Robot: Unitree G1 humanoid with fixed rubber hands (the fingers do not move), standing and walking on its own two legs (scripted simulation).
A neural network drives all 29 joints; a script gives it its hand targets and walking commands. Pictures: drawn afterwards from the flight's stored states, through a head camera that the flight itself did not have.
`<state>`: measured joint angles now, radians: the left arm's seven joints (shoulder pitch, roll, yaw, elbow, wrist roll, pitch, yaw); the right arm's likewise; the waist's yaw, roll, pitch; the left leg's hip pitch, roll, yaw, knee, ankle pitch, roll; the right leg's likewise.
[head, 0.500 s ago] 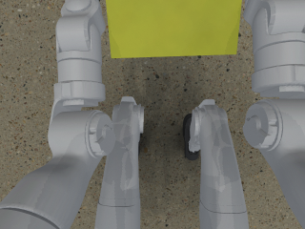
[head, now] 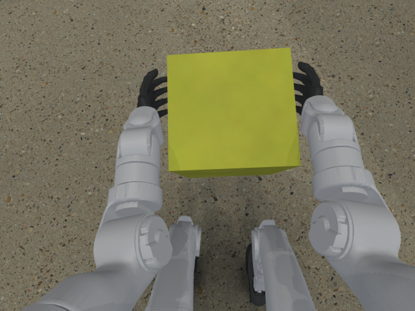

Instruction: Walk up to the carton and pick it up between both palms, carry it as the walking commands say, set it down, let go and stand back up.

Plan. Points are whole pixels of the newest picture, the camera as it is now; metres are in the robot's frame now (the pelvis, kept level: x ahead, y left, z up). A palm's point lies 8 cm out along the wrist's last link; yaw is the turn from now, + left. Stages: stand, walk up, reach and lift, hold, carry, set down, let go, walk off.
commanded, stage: reach and lift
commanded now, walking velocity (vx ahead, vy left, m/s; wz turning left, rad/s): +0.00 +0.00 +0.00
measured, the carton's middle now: (228, 126) +0.46 +0.02 -0.07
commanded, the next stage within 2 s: none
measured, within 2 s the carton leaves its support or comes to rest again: neither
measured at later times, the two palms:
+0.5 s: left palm (133, 105) +0.42 +0.17 +0.08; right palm (327, 98) +0.44 -0.13 +0.08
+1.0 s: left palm (111, 101) +0.40 +0.18 +0.13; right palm (341, 86) +0.42 -0.12 +0.14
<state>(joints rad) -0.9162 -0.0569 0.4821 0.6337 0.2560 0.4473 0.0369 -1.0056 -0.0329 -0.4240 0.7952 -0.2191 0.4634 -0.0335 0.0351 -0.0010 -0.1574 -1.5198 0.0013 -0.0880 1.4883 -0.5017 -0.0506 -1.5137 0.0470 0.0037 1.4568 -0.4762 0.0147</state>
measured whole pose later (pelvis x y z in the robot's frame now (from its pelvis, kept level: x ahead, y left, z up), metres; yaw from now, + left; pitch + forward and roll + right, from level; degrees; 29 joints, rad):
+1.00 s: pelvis +0.04 +0.01 +0.13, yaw +1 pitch +13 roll -2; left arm -0.56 -0.15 0.43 0.57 0.30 0.47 0.04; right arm -0.63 0.08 -0.39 0.71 -0.28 0.45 -0.02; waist 0.02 0.00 -0.11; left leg -0.78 0.00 -0.09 0.95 -0.39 -0.03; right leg -0.75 0.03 0.02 0.89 -0.36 0.01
